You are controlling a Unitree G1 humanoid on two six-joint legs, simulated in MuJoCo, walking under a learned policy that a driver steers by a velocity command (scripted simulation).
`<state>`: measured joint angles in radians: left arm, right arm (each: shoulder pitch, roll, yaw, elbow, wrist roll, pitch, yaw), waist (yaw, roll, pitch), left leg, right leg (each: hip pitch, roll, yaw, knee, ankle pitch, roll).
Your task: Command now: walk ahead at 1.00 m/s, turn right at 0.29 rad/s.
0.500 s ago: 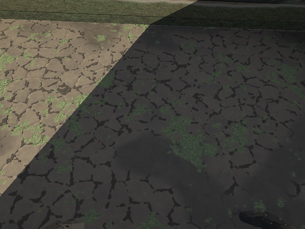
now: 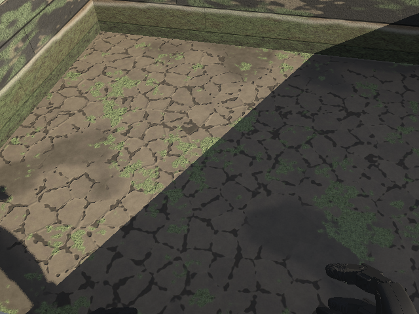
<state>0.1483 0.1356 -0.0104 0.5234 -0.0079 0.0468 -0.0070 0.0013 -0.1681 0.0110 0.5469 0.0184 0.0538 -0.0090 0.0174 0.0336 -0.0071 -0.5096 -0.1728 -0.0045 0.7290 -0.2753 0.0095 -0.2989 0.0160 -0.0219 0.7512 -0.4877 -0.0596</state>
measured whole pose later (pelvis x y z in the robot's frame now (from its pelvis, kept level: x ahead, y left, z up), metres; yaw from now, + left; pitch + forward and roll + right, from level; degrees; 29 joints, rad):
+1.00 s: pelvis +0.02 -0.02 +0.01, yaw -29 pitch +1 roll +2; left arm 0.04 0.12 -0.05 0.53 -0.03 0.02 -0.02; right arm 0.05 -0.12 -0.01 0.55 -0.01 0.03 0.00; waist 0.01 -0.03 0.01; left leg -0.30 0.13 0.19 0.68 -0.38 -0.06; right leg -0.35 0.15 0.08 0.72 -0.37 -0.12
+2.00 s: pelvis +0.03 -0.03 +0.02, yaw -29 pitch -1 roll +1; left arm 0.02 0.12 -0.05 0.53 -0.02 0.01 -0.04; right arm 0.05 -0.10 -0.01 0.56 0.01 0.04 -0.02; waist 0.02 -0.01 0.03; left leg -0.21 0.11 0.13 0.58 -0.35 -0.07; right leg -0.25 0.16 0.10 0.61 -0.33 -0.12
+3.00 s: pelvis +0.05 -0.01 +0.03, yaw -30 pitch +1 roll +0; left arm 0.15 0.17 -0.03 0.71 -0.01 0.03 0.04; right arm 0.26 -0.18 -0.01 0.71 0.00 0.08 -0.04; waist -0.01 0.00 0.00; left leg -0.15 0.06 0.12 0.46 -0.32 -0.03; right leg -0.20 0.14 0.14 0.48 -0.28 -0.08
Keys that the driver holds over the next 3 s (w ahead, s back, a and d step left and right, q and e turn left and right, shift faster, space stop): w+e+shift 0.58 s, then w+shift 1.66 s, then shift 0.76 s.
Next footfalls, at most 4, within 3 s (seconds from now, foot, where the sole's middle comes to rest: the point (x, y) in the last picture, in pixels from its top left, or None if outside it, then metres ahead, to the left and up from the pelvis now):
0.12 left None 0.11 0.11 -0.75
0.34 right None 0.03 -0.07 -0.75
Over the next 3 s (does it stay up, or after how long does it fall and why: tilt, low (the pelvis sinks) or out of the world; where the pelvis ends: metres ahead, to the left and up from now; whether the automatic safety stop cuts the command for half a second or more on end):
stays up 0.05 -0.01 0.03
